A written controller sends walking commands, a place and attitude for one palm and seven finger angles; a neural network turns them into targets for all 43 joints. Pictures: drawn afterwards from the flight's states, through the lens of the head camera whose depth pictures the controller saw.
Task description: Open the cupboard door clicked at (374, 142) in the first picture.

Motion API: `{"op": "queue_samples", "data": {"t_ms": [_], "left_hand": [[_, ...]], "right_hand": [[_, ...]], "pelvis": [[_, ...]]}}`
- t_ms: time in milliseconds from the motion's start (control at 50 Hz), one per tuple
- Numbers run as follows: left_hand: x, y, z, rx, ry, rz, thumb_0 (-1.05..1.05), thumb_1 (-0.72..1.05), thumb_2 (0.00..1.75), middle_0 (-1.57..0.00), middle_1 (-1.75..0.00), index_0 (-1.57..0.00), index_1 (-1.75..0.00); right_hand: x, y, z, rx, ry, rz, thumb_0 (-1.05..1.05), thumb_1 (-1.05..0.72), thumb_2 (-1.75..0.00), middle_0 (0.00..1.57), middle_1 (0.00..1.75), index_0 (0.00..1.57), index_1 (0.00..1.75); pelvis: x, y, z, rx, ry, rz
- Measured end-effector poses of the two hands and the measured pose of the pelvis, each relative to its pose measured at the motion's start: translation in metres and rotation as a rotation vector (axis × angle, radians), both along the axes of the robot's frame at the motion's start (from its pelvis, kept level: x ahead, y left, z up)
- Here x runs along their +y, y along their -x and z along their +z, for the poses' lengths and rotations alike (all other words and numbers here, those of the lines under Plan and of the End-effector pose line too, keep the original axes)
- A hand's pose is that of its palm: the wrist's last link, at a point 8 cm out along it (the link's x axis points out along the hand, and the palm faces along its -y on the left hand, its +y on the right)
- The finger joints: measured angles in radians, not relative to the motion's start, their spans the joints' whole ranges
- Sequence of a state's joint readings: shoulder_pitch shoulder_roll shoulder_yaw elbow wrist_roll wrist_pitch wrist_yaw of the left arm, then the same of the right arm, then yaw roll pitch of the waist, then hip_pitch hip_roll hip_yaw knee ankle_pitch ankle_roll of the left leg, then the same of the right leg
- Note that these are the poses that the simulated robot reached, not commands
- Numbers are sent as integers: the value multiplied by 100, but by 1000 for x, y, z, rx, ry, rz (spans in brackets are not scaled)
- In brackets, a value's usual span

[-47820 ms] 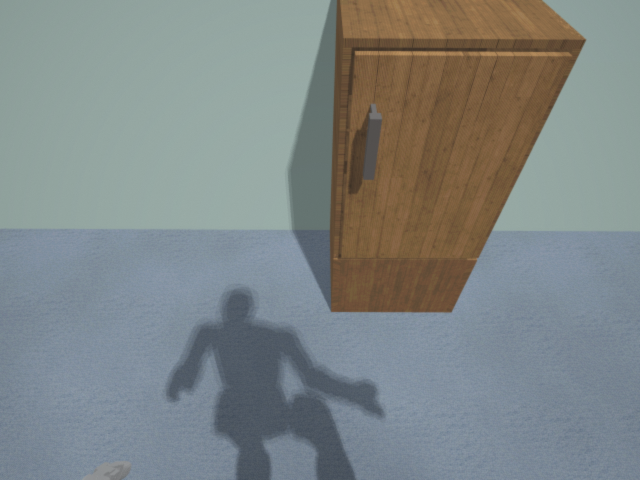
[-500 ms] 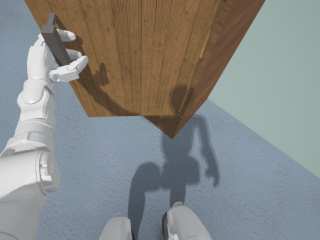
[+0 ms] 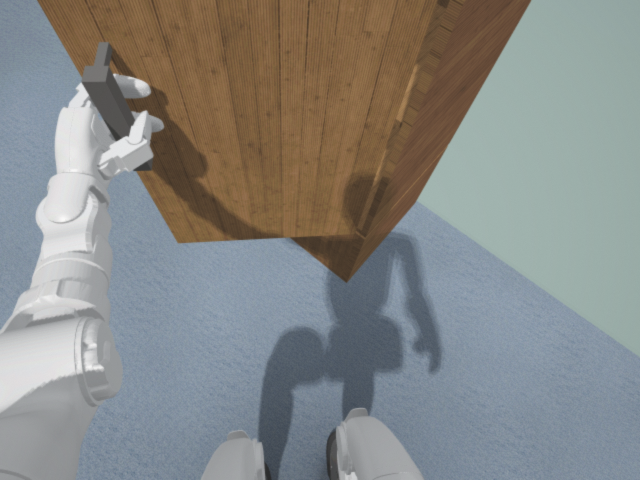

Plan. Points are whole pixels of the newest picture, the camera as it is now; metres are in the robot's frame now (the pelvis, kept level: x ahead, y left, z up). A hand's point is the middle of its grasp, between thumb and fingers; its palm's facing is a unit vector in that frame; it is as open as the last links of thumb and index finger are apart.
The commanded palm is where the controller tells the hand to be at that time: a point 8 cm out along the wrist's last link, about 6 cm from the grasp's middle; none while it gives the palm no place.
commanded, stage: pull the door open along its arc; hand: left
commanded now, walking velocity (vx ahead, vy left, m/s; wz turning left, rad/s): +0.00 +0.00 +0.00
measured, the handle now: (125, 112) +0.55 +0.19 +0.07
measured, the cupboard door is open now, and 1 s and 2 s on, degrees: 45 87 86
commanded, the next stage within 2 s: open thumb and fingers to let go in 0.86 s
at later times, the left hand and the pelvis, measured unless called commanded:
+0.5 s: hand (190, 257) +0.36 +0.11 +0.07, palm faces +0.27 -0.96 +0.02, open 6.0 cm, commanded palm +0.30 +0.18 +0.07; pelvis +0.01 -0.01 +0.02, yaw +0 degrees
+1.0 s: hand (265, 322) +0.28 +0.04 +0.07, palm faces +0.37 -0.93 +0.00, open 5.9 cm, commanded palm +0.24 +0.09 +0.07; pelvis +0.00 -0.05 +0.02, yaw +4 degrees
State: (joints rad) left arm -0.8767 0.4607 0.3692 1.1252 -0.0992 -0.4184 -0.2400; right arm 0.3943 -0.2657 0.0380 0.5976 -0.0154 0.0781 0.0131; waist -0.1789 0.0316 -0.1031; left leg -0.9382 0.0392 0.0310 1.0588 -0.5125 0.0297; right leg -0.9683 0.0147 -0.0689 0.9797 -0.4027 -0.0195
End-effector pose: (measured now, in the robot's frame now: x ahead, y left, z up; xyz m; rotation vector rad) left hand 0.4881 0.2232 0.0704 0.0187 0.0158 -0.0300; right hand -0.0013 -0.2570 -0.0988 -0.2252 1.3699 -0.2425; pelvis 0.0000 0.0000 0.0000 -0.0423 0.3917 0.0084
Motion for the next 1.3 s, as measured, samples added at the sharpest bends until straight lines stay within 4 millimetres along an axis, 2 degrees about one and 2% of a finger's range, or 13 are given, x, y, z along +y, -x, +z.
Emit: {"op": "queue_samples", "data": {"t_ms": [100,200,260,340,440,520,600,720,960,1080,1180,1300], "left_hand": [[-2,17,0,-7,3,-7,1,74,78,-39,-134,-36,-135],[-8,49,-1,-15,6,-26,1,72,74,-39,-134,-36,-135],[-14,73,-1,-20,18,-31,1,70,72,-39,-135,-36,-135],[-30,107,-3,-34,79,115,2,68,71,-40,-135,-38,-135],[-55,148,-2,-49,49,249,1,68,71,-40,-135,-39,-135],[-73,173,-1,-46,35,318,1,66,71,-40,-135,-39,-135],[-88,189,0,-38,33,378,1,66,72,-40,-135,-40,-135],[-104,206,1,-32,17,398,2,68,74,-40,-135,-40,-135],[-141,242,3,0,34,413,3,68,72,-36,-135,-40,-135],[-144,244,2,-28,0,407,2,65,74,-37,-134,-38,-134],[-142,241,3,-26,10,411,1,54,72,-38,-132,-37,-132],[-140,242,5,-27,16,406,1,25,61,-36,-128,-35,-128]], "right_hand": [[0,-8,4,-29,-17,-14,0,-91,-89,20,30,20,30],[0,-30,10,-98,-38,-12,0,-91,-90,20,30,20,30],[0,-50,14,-161,-47,4,1,-91,-90,20,30,20,30],[3,-84,19,-261,-63,57,1,-91,-90,20,30,20,30],[11,-129,22,-378,-97,141,1,-91,-90,20,30,20,30],[18,-156,24,-447,-120,194,1,-91,-90,20,30,20,30],[23,-173,27,-489,-134,236,1,-91,-90,20,30,20,30],[19,-178,28,-507,-144,260,1,-91,-90,20,30,20,30],[-6,-160,21,-484,-131,254,1,-91,-90,20,30,20,30],[-9,-160,15,-494,-119,261,1,-91,-90,20,30,20,30],[-2,-163,15,-517,-134,265,1,-91,-90,20,30,20,30],[7,-165,20,-542,-148,279,1,-91,-90,20,30,20,30]], "pelvis": [[-1,-4,6,-17,-7,-12],[-3,-9,14,-45,-15,-20],[-3,-12,18,-64,-19,-24],[-5,-13,21,-85,-25,-26],[-10,-12,21,-115,-37,-18],[-16,-10,20,-144,-44,-4],[-24,-7,20,-168,-51,12],[-36,-4,21,-191,-58,29],[-47,-4,21,-201,-70,43],[-50,2,16,-202,-73,52],[-50,7,16,-205,-74,53],[-47,10,17,-212,-72,52]]}}
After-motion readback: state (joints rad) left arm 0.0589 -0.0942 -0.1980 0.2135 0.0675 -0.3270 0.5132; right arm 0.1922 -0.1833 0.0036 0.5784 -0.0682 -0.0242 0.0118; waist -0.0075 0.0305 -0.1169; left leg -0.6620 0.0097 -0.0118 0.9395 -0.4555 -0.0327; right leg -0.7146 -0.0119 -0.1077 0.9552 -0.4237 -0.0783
